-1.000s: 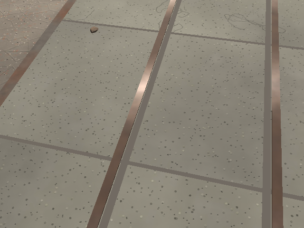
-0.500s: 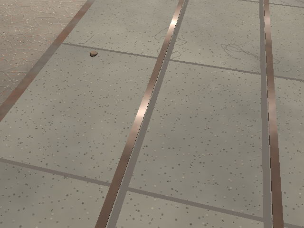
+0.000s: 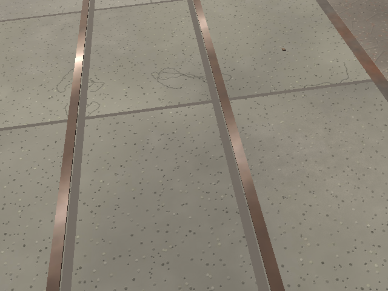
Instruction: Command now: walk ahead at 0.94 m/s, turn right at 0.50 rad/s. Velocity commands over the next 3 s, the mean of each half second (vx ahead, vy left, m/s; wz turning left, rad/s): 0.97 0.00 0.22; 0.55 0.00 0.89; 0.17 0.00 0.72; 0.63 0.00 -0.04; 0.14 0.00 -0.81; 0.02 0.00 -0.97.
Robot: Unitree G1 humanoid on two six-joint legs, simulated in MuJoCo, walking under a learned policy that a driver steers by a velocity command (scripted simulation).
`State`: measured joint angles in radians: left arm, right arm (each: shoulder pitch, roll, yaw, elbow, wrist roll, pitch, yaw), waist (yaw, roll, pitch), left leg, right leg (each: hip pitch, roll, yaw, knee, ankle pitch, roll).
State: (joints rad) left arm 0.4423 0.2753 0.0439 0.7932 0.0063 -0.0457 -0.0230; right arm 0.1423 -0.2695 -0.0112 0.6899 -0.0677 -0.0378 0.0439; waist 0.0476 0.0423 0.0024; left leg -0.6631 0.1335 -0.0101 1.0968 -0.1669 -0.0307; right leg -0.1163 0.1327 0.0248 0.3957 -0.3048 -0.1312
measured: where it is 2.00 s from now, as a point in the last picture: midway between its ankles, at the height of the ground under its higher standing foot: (172, 147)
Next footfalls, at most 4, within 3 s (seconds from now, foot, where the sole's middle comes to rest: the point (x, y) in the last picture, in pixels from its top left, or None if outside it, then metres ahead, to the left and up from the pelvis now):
0.26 left None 0.46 0.04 -0.77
0.68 right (249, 187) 0.91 -0.10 -0.77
1.06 left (175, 170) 0.99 0.20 -0.77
1.48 right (211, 140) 1.16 0.05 -0.77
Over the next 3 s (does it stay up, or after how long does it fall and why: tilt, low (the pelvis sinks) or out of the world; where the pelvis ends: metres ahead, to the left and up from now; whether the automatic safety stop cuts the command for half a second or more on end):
stays up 1.27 0.48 0.00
